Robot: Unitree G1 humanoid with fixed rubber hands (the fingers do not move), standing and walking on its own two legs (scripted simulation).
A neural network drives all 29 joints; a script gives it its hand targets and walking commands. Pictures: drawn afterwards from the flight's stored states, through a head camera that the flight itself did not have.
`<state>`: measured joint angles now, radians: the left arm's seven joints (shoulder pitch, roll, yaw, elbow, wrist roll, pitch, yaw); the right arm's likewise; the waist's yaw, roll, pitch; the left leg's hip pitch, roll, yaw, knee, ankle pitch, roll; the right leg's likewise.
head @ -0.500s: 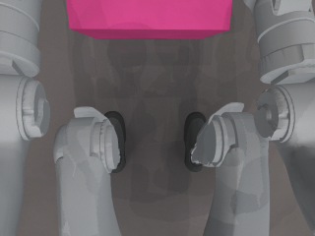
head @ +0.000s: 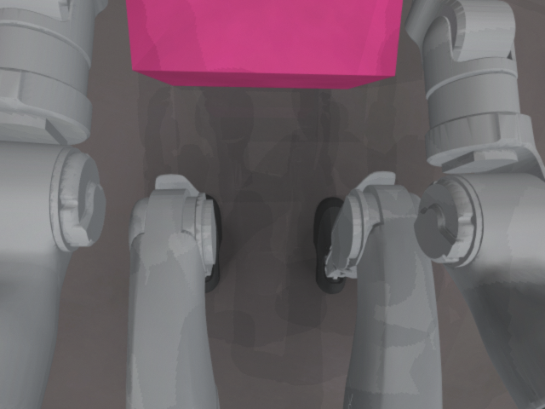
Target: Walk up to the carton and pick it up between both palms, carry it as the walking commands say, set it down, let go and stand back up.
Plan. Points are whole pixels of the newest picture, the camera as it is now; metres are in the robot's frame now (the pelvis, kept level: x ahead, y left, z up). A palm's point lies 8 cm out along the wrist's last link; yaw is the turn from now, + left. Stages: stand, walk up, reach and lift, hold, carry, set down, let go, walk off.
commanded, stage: reach and lift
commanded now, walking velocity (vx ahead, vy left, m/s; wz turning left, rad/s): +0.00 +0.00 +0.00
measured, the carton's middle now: out of the picture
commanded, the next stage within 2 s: none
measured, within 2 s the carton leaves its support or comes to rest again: neither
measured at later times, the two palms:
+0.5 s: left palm out of the picture +0.55 +0.19 -0.02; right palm out of the picture +0.54 -0.14 -0.02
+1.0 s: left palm out of the picture +0.52 +0.19 +0.05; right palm out of the picture +0.51 -0.15 +0.04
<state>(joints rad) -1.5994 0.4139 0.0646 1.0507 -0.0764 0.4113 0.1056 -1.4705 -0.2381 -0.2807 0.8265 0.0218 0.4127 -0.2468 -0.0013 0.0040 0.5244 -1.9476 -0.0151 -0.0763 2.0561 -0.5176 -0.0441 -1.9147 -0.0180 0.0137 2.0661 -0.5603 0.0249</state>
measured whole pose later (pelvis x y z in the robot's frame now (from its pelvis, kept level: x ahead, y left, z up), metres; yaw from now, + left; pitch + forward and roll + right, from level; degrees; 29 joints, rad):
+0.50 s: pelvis -0.02 +0.00 +0.04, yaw +1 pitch +19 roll -2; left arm -1.55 0.36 0.08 1.01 -0.05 0.47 0.18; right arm -1.41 -0.19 -0.35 0.77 -0.04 0.46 -0.24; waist 0.00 0.00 0.52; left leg -1.77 -0.04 -0.08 1.91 -0.47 -0.04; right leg -1.73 -0.02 0.01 1.92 -0.52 0.02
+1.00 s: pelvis -0.02 +0.00 +0.10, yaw +2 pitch +14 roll -2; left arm -1.45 0.32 0.08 0.96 -0.04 0.50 0.19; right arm -1.29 -0.16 -0.35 0.71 -0.04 0.49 -0.23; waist 0.00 0.00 0.52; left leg -1.54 -0.04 -0.08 1.73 -0.44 -0.04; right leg -1.50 -0.02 0.01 1.75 -0.50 0.03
